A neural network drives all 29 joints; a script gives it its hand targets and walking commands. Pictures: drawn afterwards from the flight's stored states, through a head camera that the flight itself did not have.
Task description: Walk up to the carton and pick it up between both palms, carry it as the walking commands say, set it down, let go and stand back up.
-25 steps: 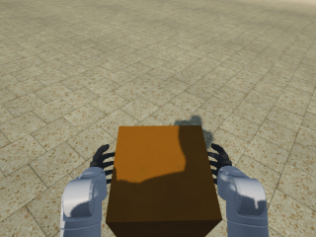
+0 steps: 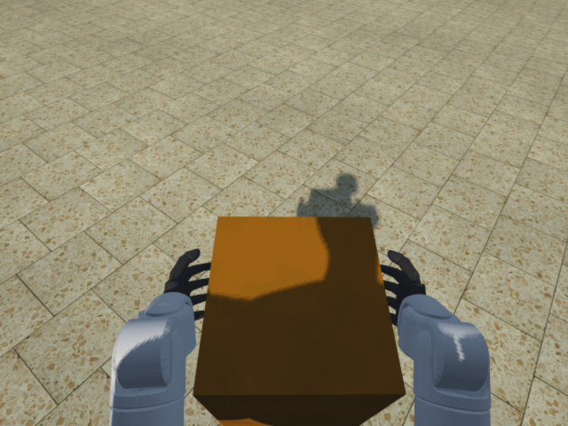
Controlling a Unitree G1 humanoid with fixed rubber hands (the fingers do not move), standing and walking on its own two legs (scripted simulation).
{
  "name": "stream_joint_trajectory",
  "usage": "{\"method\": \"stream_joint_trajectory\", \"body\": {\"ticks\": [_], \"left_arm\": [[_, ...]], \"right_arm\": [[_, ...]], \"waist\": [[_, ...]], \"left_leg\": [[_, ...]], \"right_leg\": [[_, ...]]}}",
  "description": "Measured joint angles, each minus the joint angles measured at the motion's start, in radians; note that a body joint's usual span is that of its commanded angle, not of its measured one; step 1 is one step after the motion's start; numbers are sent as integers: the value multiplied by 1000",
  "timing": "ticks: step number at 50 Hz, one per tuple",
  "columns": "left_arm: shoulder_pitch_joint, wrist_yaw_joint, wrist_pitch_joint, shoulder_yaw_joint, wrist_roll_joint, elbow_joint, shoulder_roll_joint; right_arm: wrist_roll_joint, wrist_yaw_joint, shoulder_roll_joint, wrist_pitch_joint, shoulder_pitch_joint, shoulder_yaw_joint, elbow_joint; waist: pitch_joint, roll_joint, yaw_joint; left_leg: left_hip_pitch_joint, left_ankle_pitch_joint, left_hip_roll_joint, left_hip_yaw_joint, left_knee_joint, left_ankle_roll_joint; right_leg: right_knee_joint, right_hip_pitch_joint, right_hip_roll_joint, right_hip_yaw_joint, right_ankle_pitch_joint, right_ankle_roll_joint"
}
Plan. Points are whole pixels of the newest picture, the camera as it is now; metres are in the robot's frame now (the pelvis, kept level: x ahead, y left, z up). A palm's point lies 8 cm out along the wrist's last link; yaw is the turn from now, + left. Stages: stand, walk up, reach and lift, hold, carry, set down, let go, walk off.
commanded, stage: carry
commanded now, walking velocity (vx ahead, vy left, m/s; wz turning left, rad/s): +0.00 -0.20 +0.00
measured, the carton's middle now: (292, 329) +0.27 -0.02 +0.01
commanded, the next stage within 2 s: none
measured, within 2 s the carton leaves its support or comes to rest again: neither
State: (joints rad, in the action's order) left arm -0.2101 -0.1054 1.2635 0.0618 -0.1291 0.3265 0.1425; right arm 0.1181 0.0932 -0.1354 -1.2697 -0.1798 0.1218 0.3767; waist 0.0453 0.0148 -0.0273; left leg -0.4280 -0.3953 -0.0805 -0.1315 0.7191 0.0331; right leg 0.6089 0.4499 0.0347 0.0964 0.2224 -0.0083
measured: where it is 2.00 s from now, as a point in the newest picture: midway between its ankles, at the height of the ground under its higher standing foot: outside the picture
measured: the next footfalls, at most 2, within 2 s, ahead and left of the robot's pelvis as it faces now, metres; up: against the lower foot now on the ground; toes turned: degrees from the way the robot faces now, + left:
left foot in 0.02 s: +0.06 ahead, +0.10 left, +0.00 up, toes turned +9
right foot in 0.26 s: +0.04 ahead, -0.21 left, +0.00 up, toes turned -7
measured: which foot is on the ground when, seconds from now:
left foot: up 0.00-0.00, down 0.02-0.26, up 0.28-0.52, down 0.54-0.82, up 0.84-1.00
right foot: down 0.00-0.02, up 0.04-0.24, down 0.26-0.54, up 0.56-0.80, down 0.82-1.00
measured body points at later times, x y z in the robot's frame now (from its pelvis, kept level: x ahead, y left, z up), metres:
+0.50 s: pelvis -0.05 -0.13 +0.00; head -0.05 -0.13 +0.46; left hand +0.23 +0.00 +0.09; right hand +0.22 -0.29 +0.09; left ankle -0.06 -0.04 -0.70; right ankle +0.00 -0.21 -0.72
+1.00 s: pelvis -0.11 -0.25 +0.01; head -0.11 -0.26 +0.46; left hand +0.18 -0.12 +0.09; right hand +0.16 -0.41 +0.08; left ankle -0.09 -0.12 -0.72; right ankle -0.06 -0.36 -0.72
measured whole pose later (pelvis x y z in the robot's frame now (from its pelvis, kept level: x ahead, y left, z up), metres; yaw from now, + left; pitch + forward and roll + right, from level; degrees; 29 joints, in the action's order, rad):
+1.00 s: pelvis -0.11 -0.25 +0.01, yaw +0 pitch +3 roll +0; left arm -0.20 -0.10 1.27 0.07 -0.13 0.31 0.14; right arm 0.13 0.09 -0.14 -1.29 -0.18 0.11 0.36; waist 0.07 0.02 -0.04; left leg -0.37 -0.36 -0.07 -0.09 0.62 0.04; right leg 0.57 0.39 0.04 0.09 0.23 -0.02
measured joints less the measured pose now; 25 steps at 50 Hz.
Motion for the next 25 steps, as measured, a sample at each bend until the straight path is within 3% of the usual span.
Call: {"method": "stream_joint_trajectory", "body": {"ticks": [1, 3, 5, 7, 10, 12, 14, 17, 20, 25], "left_arm": [[-2, 0, 0, 3, -2, 12, -1], [9, 1, -8, 15, -2, 23, -3], [24, 1, -1, 16, -4, 32, -5], [30, 0, 9, 15, -2, 41, -6], [20, 0, 10, 23, 5, 49, -5], [9, 0, 6, 32, 9, 50, -3], [0, 3, -8, 31, 8, 33, 0], [-1, 5, -13, 14, 2, -14, 0], [6, 6, -4, 11, 2, -22, -1], [4, 5, -2, 7, 0, 7, -1]], "right_arm": [[-3, 1, -1, 5, -3, -3, 4], [-3, 0, -2, 26, -2, -20, -13], [0, -3, -1, 28, 4, -32, -24], [4, -5, -1, 20, 9, -38, -19], [15, -7, -2, 12, -2, -41, -5], [22, -8, -4, 11, -12, -42, 1], [28, -10, -3, 15, -19, -32, -2], [27, -12, -2, 7, -9, -11, -20], [17, -5, 0, -5, 0, -11, -23], [2, 4, -1, -2, -1, -11, 3]], "waist": [[-2, -10, -2], [-8, -29, 3], [-10, -27, 15], [-3, -19, 27], [8, 5, 41], [16, 19, 47], [19, 36, 52], [21, 17, 36], [18, 4, 18], [23, -13, 11]], "left_leg": [[19, 85, 3, -7, -62, -15], [11, 109, -13, -7, -50, -38], [24, 106, -38, -5, -69, -34], [32, 126, -59, 1, -106, -16], [23, 156, -94, 18, -128, 16], [8, 157, -116, 33, -110, 42], [-20, 107, -133, 58, -51, 58], [-88, -128, -69, 77, 176, 28], [-107, -130, -16, 47, 297, 5], [-3, -82, 42, -7, 85, -31]], "right_leg": [[22, 13, -5, 2, 7, -4], [120, 46, -21, -7, 129, 4], [243, 75, -37, -25, 197, 9], [274, 80, -29, -31, 188, 20], [167, 33, -16, -31, 165, 39], [11, -44, -11, -16, 109, 43], [-49, -64, -26, 2, -5, 23], [-15, -46, -14, 14, 17, -23], [-36, -48, -14, 24, 8, -46], [-49, -28, -44, 48, -18, -76]]}}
